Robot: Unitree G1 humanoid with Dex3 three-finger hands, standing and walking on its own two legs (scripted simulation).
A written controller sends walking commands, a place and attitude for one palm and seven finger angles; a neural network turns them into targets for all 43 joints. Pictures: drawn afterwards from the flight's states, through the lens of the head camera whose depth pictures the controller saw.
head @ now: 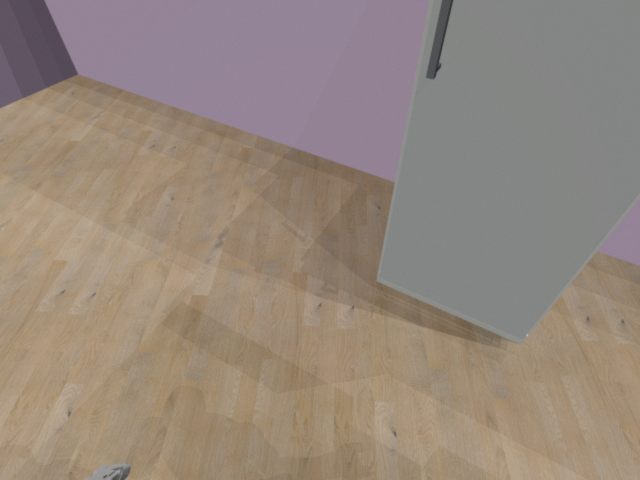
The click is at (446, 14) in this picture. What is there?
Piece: fridge door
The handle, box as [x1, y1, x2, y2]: [426, 0, 452, 78]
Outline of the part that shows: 452,0 442,0 426,75 426,77 433,78 435,76 436,71 440,67 440,63 438,62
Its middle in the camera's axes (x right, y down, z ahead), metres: +0.24 -0.45 +0.73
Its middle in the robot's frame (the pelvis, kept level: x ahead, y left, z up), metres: +0.89 -0.20 +0.25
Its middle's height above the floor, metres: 1.02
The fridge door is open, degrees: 0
